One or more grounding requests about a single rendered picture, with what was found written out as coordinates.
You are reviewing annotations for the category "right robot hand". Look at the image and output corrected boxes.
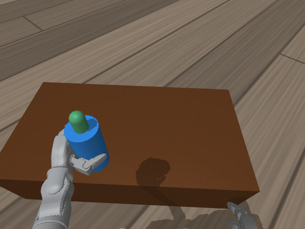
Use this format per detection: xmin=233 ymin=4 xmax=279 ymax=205
xmin=227 ymin=202 xmax=258 ymax=229

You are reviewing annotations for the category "bottle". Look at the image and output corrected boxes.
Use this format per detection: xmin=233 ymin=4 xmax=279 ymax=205
xmin=64 ymin=111 xmax=110 ymax=172

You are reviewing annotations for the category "left robot arm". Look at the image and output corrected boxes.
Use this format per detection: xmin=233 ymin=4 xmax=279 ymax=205
xmin=32 ymin=167 xmax=74 ymax=229

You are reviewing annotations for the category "left robot hand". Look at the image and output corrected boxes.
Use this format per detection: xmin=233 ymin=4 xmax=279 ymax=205
xmin=51 ymin=125 xmax=107 ymax=176

